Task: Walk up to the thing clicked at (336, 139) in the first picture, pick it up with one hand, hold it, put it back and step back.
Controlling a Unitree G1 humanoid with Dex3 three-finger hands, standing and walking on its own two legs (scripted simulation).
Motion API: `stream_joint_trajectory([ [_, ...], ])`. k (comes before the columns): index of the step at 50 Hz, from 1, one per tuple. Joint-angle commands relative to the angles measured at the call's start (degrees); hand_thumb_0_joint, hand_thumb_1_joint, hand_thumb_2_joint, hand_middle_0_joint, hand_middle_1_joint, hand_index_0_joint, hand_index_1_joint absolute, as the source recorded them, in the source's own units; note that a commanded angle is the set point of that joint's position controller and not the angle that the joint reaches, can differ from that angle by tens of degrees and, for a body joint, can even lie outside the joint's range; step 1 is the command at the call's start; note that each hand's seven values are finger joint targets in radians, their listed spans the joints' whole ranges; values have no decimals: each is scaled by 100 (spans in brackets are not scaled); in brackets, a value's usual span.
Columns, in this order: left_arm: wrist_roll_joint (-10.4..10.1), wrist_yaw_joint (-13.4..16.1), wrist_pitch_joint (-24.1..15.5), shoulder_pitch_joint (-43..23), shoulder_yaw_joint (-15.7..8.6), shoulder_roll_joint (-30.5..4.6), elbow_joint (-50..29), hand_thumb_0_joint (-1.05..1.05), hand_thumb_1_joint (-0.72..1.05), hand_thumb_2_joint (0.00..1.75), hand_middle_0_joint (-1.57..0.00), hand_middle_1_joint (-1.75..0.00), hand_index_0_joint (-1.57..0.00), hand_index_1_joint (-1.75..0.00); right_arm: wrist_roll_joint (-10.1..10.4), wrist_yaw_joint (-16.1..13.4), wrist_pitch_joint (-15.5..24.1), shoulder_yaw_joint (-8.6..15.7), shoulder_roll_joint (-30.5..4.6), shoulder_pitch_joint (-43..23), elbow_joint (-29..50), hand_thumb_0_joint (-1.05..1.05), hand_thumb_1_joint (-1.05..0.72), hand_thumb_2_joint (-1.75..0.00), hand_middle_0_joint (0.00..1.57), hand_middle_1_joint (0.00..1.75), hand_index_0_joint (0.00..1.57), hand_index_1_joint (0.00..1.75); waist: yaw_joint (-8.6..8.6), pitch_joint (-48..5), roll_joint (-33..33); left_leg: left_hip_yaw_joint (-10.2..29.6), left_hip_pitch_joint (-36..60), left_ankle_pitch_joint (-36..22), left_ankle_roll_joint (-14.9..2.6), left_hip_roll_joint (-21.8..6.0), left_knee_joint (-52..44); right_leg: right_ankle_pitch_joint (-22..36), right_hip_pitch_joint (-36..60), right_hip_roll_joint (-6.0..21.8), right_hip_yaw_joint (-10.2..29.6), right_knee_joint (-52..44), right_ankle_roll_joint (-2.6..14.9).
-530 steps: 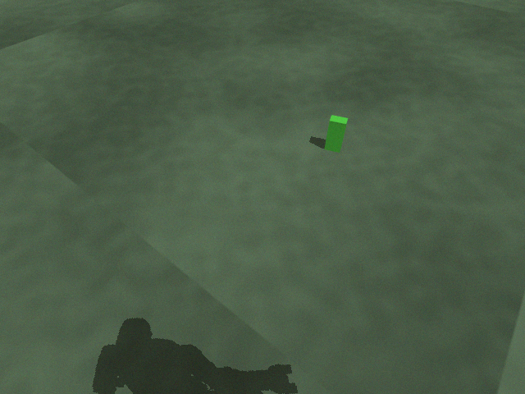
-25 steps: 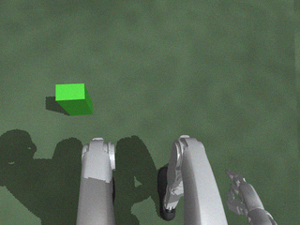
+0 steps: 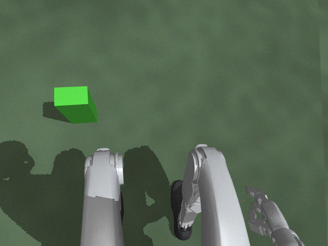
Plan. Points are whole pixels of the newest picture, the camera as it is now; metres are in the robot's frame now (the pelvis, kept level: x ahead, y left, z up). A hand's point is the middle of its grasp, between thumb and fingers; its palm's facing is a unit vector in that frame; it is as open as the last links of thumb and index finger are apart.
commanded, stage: go down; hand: left
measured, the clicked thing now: (78, 107) +0.49 +0.26 -0.29
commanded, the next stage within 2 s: approach in 0.02 s
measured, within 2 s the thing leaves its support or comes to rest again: neither
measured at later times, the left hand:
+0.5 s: hand out of the picture +0.39 +0.41 -0.10, palm faces +0.26 -0.97 +0.02, open 17.6 cm
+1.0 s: hand (54, 123) +0.42 +0.32 -0.26, palm faces +0.28 -0.96 +0.07, open 17.6 cm
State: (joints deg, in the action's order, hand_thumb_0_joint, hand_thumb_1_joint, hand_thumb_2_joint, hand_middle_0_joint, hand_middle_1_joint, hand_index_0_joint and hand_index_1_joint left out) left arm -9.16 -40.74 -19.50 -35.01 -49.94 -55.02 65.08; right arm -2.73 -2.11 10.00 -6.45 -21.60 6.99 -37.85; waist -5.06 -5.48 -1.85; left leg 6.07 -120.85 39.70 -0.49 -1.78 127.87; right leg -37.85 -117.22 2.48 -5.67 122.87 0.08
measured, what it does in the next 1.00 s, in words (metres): lowers itself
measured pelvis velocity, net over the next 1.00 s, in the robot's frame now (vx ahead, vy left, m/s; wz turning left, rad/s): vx -0.02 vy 0.01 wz -0.14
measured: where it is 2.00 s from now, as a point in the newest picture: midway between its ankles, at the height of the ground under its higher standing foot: (148, 224)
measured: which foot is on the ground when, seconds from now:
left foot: down 0.00-1.00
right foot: down 0.00-1.00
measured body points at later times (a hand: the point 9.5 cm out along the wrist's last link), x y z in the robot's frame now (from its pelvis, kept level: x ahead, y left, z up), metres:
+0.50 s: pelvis -0.01 +0.00 -0.05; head +0.22 +0.11 +0.32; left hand +0.37 +0.46 -0.10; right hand +0.15 -0.27 -0.13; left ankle +0.08 +0.12 -0.36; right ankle +0.10 -0.12 -0.36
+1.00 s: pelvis -0.02 +0.01 -0.10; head +0.22 +0.16 +0.24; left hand +0.40 +0.37 -0.26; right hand +0.14 -0.25 -0.14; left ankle +0.08 +0.12 -0.36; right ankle +0.10 -0.12 -0.36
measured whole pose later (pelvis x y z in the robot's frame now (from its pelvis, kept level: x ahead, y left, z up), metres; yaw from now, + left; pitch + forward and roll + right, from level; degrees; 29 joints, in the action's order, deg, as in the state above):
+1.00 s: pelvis -0.02 +0.01 -0.10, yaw -8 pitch +14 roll -15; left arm -10.5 -22.5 -55.0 -37.4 -42.8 -51.8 86.2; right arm -16.7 3.8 3.7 -25.4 -22.4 -7.9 -33.8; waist -12.1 14.2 -14.3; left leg 17.2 -126.9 41.2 -0.9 -2.2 151.3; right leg -34.6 -119.4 -0.9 -13.4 137.9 -2.2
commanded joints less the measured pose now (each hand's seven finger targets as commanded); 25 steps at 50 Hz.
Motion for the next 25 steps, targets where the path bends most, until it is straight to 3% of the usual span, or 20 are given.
stream_joint_trajectory([
  [1,-217,-2,-342,-1038,-379,-2644,-1109,0,-61,4,-4,-8,-6,-6,21,-85,126,487,-1376,759,283,0,-89,-90,20,30,20,30,225,-3354,1453,-173,2566,-768,-96,24,-1714,538,1577,-241,-11,-1147,221],
  [5,-221,-66,-402,-1072,-348,-2646,-1171,0,-61,3,-4,-7,-6,-5,32,-79,109,489,-1461,713,293,0,-89,-90,20,30,20,30,234,-3282,1755,-20,2769,-692,-52,-6,-1813,512,1222,-227,-87,-946,246],
  [7,-236,-78,-405,-995,-444,-2715,-1078,0,-61,0,-8,-8,-9,-6,21,-68,111,456,-1443,699,299,0,-90,-89,20,30,20,30,247,-3361,1689,-47,2752,-714,-56,11,-1752,525,1296,-230,-71,-980,237],
  [11,-440,-154,-594,-870,-367,-2283,-603,0,-61,0,-8,-8,-9,-6,-12,-37,156,370,-1435,656,258,0,-91,-89,20,30,20,30,30,-2918,1317,-84,2241,-741,-95,26,-1427,543,1245,-264,-124,-887,212],
  [13,-518,-178,-817,-980,-258,-2126,-395,0,-61,0,-7,-8,-9,-6,-37,-16,201,327,-1434,530,288,0,-91,-89,20,30,20,30,-43,-2591,1059,-79,1928,-491,-129,17,-1258,338,1055,-300,-142,-857,200],
  [18,-615,-117,-1399,-1159,37,-1831,55,0,-61,0,-7,-8,-9,-6,-188,49,256,153,-1472,284,295,0,-90,-89,20,30,20,30,-225,-2349,958,-74,1651,-23,-124,-30,-941,20,967,-368,-245,-747,170],
  [19,-626,-108,-1494,-1174,183,-1606,236,0,-61,0,-7,-9,-9,-6,-219,64,261,98,-1499,283,326,0,-90,-89,20,30,20,30,-294,-2358,972,-29,1730,-153,-103,-34,-862,169,956,-370,-289,-646,167],
  [20,-599,-64,-1596,-1225,109,-1804,242,0,-61,0,-7,-9,-9,-6,-257,76,243,73,-1539,257,291,0,-90,-89,20,30,20,30,-277,-2431,1048,0,1758,-178,-87,-48,-806,187,915,-378,-317,-559,173],
  [21,-594,-27,-1701,-1349,208,-1760,227,0,-61,0,-6,-9,-9,-6,-296,105,240,7,-1522,200,321,0,-90,-89,20,30,20,30,-282,-2466,1110,11,1752,-242,-71,-58,-746,221,933,-384,-344,-471,176],
  [25,-452,232,-2122,-1362,-224,-2461,152,0,-61,0,-7,-10,-9,-7,-492,151,92,-154,-1687,133,248,0,-90,-89,20,30,20,30,-183,-2819,1689,54,2182,-881,30,-106,-503,697,1111,-383,-400,-128,191],
])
